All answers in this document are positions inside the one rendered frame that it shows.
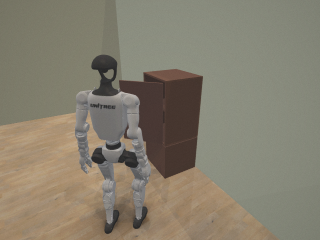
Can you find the robot right upper arm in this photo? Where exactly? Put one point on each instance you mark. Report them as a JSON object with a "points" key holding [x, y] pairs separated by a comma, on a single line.
{"points": [[132, 103]]}

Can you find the robot left forearm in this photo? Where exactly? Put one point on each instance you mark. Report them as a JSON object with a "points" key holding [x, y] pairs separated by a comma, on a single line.
{"points": [[82, 143]]}

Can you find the robot right forearm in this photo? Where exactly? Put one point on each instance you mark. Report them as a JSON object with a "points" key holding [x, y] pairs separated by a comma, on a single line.
{"points": [[139, 149]]}

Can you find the robot left upper arm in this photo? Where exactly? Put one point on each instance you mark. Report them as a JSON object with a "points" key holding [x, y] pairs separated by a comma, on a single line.
{"points": [[82, 109]]}

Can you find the left robot hand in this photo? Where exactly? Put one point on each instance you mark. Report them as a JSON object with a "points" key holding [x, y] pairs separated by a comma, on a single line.
{"points": [[85, 159]]}

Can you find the cupboard door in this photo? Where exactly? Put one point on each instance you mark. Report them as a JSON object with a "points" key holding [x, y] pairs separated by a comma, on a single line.
{"points": [[150, 96]]}

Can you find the right robot thigh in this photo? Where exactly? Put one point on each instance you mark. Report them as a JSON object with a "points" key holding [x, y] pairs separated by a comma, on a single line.
{"points": [[131, 161]]}

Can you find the right robot hand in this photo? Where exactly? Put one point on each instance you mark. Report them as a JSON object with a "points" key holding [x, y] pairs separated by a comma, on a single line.
{"points": [[145, 171]]}

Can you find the right robot shin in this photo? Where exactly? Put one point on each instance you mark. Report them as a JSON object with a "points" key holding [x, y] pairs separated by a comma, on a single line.
{"points": [[138, 198]]}

